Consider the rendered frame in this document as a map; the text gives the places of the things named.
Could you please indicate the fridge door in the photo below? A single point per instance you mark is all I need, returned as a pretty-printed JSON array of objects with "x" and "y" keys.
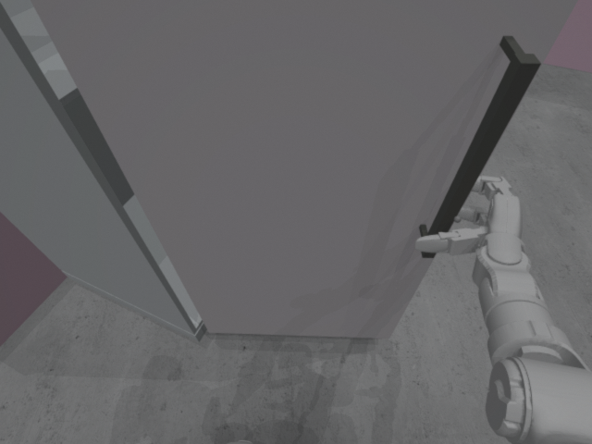
[{"x": 286, "y": 152}]

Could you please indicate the right robot forearm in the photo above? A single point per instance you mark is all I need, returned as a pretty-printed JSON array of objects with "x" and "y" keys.
[{"x": 516, "y": 316}]

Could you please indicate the robot right hand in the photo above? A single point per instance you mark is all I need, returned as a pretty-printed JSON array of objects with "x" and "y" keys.
[{"x": 504, "y": 215}]

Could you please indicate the handle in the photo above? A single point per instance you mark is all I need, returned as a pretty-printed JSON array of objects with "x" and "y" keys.
[{"x": 518, "y": 76}]

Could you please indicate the right robot upper arm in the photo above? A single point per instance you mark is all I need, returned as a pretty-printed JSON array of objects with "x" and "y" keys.
[{"x": 535, "y": 402}]

